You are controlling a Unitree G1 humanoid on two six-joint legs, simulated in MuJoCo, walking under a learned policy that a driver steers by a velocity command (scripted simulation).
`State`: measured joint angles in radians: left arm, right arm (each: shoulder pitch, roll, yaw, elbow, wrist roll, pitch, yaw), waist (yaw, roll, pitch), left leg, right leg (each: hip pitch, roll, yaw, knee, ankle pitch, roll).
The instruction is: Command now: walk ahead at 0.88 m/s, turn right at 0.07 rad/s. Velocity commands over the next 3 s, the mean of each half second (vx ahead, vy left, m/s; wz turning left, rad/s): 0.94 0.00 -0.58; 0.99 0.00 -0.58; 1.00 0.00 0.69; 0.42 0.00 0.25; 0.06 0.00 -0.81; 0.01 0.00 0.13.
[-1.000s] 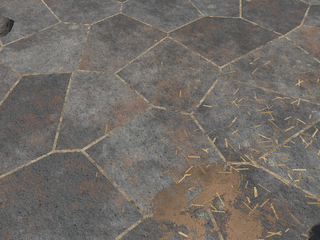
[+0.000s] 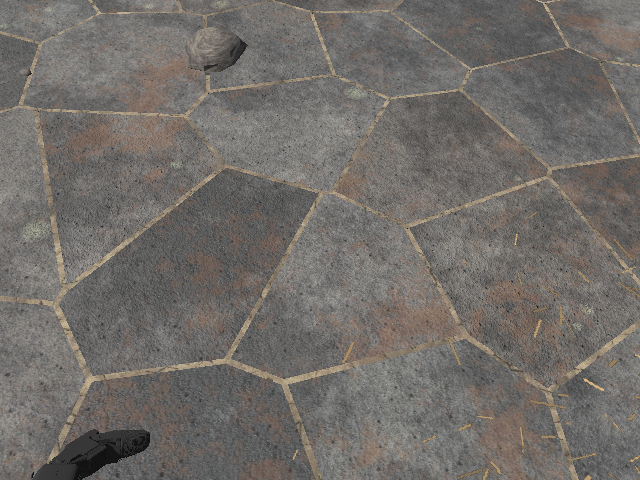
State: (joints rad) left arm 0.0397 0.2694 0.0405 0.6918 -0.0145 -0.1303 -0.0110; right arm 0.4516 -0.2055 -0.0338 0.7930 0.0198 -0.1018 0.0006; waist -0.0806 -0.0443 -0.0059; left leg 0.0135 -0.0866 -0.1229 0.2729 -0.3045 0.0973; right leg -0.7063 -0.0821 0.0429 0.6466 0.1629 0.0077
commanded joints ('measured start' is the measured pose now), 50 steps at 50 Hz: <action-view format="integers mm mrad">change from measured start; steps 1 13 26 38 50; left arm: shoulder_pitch -236 469 383 184 -91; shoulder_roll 46 141 133 61 88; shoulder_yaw -1 58 57 11 -7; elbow -127 3 22 -118 -198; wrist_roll -22 20 -49 -30 -7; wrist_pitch -15 25 30 83 10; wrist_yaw -20 -18 14 -7 -55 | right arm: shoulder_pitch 76 -205 -521 -133 -7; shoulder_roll -150 -196 -141 -147 -279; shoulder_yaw -31 8 -1 -47 -55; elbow -12 -157 -322 -154 -27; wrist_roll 0 35 -8 -41 19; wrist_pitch -19 -95 -65 -24 -17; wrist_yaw -4 19 -9 -7 2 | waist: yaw -71 233 144 26 61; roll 147 -117 -37 111 87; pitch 148 -227 72 19 143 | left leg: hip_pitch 24 -930 -307 -28 -139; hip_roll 258 76 59 365 330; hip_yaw -89 -87 37 -230 5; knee -150 1304 257 -21 -164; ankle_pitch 173 -47 478 22 349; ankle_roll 109 -45 -153 51 69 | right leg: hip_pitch -105 1161 287 -99 222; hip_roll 15 -176 98 -52 36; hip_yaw -58 763 377 81 -23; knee -96 -376 -424 743 -22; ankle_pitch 6 -808 -374 -483 -136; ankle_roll -36 -390 -221 -81 -43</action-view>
